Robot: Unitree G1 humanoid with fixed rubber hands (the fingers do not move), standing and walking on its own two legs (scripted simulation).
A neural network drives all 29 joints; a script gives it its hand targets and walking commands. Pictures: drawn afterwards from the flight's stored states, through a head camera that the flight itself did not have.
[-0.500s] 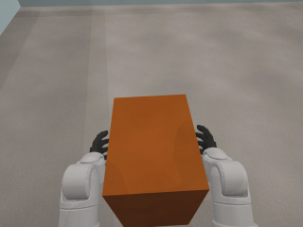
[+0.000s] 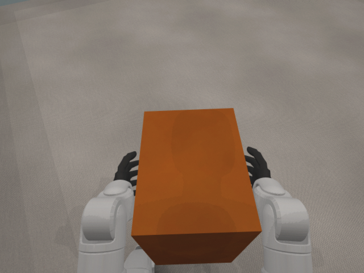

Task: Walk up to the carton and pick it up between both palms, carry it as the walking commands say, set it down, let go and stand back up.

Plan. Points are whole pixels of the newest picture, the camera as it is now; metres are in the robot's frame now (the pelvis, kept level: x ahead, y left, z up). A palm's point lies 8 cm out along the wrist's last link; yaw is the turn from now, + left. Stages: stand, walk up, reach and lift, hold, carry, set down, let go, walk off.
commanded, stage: carry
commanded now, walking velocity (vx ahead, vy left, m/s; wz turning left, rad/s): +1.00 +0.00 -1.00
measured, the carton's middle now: (191, 193) +0.29 +0.01 -0.01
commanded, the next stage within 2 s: none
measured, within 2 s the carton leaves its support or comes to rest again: neither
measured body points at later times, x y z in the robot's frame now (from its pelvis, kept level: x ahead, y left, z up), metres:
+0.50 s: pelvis +0.44 -0.07 -0.02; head +0.47 -0.06 +0.43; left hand +0.76 -0.10 +0.04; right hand +0.63 -0.34 +0.06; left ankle +0.28 +0.16 -0.72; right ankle +0.53 -0.20 -0.73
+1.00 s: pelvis +0.83 -0.31 -0.01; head +0.85 -0.35 +0.44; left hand +1.10 -0.51 +0.04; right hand +0.86 -0.65 +0.05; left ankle +0.96 -0.26 -0.74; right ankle +0.72 -0.28 -0.66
